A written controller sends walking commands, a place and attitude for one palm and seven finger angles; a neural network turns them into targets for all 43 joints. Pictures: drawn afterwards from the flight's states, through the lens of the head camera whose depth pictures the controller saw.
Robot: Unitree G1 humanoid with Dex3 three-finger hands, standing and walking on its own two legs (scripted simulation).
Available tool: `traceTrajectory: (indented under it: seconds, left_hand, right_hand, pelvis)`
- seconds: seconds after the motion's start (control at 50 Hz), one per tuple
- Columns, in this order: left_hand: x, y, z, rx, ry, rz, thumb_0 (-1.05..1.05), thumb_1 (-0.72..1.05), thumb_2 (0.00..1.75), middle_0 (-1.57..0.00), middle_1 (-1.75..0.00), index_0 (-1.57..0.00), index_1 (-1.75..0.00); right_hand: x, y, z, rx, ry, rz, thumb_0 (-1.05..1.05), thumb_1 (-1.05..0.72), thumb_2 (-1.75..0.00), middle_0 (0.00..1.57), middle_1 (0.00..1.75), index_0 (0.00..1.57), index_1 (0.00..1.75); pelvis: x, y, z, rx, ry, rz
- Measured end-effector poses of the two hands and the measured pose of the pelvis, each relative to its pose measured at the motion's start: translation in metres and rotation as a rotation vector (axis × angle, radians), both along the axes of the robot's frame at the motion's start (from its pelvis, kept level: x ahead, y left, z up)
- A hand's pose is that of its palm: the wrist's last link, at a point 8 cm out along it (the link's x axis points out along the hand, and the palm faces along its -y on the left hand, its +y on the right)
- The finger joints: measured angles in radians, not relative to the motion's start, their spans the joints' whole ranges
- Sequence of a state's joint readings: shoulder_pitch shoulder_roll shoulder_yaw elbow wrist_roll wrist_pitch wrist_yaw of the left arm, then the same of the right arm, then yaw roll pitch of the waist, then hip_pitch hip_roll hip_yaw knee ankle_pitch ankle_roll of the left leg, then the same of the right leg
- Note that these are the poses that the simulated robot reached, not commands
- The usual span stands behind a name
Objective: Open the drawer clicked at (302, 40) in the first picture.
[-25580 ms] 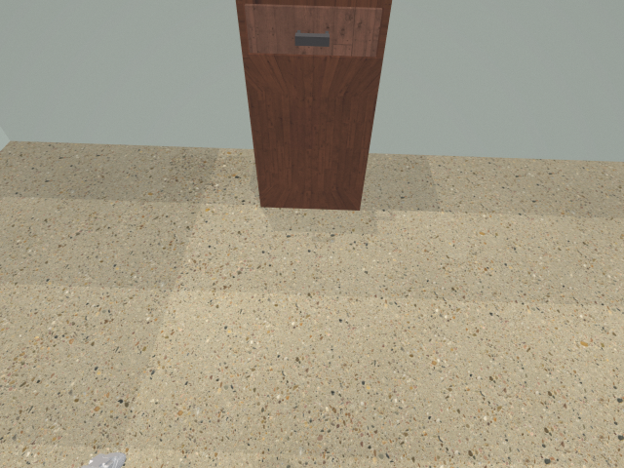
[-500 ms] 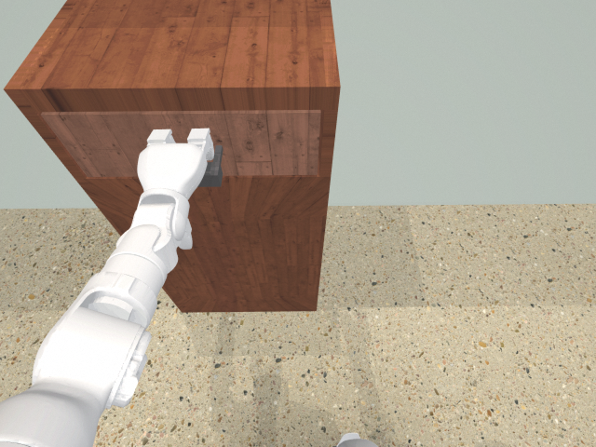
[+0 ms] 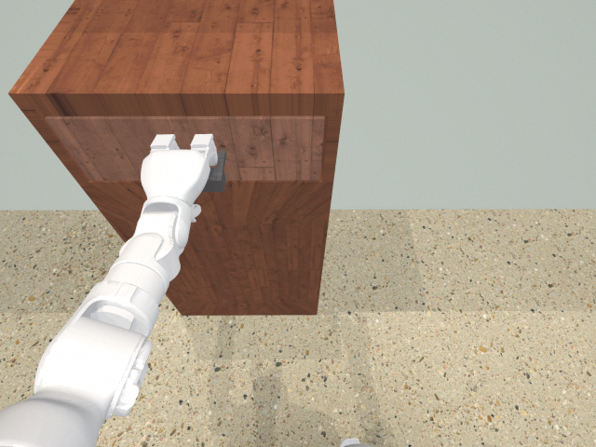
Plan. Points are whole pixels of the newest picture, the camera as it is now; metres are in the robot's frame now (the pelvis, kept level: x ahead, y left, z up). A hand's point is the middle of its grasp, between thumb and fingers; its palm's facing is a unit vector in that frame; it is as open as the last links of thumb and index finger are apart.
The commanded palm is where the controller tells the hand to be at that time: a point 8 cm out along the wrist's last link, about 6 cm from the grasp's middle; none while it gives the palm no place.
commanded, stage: close the thumb around the handle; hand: left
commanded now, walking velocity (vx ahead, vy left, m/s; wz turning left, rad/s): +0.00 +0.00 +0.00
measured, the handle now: (192, 168) +0.52 +0.16 +0.04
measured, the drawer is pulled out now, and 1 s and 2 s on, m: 0.00 0.04 0.08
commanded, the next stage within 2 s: pull the drawer open in 0.28 s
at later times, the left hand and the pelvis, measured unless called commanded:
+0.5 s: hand (188, 198) +0.47 +0.16 +0.03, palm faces +0.00 -0.01 -1.00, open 8.1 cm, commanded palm +0.42 +0.17 +0.07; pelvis +0.00 +0.00 +0.00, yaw +0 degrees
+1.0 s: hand (184, 222) +0.42 +0.16 +0.03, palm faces +0.02 -0.06 -1.00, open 7.9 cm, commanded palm +0.37 +0.17 +0.07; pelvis +0.02 +0.00 +0.01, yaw -1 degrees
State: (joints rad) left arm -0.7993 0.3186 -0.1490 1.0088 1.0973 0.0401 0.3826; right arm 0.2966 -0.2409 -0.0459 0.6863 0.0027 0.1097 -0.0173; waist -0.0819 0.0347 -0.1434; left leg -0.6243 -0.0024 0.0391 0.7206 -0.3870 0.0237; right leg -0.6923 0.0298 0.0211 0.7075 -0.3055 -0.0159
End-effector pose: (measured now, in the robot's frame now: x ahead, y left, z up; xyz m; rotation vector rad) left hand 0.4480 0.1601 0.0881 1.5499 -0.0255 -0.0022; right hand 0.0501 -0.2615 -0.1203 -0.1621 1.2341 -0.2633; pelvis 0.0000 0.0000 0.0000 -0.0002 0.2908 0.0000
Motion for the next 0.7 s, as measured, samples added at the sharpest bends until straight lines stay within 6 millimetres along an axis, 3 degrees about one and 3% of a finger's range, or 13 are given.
traceTrajectory:
  seconds: [0.1, 0.52, 0.7]
  left_hand:
    - [0.000, 0.000, 0.000, 0.005, 0.005, 0.001, 0.00, 0.42, 0.69, -0.26, -1.27, -0.28, -1.25]
    - [-0.002, 0.000, -0.003, 0.009, 0.013, -0.001, -0.01, 0.46, 0.69, -0.19, -1.31, -0.20, -1.30]
    - [-0.010, 0.001, -0.004, -0.012, 0.011, 0.000, 0.00, 0.49, 0.68, -0.16, -1.31, -0.20, -1.27]
  right_hand:
    - [0.002, 0.000, 0.001, -0.004, -0.006, 0.002, 0.01, -0.91, -0.90, 0.20, 0.30, 0.21, 0.30]
    - [-0.014, 0.000, -0.004, 0.012, 0.026, -0.016, 0.01, -0.91, -0.90, 0.20, 0.30, 0.21, 0.30]
    - [0.003, 0.001, 0.000, 0.028, 0.000, -0.027, 0.01, -0.91, -0.90, 0.20, 0.30, 0.20, 0.30]
  pelvis:
    - [0.000, 0.000, 0.000, 0.000, -0.001, 0.000]
    - [-0.001, -0.001, -0.001, 0.002, 0.003, -0.005]
    - [0.010, -0.001, 0.004, 0.001, -0.011, -0.020]
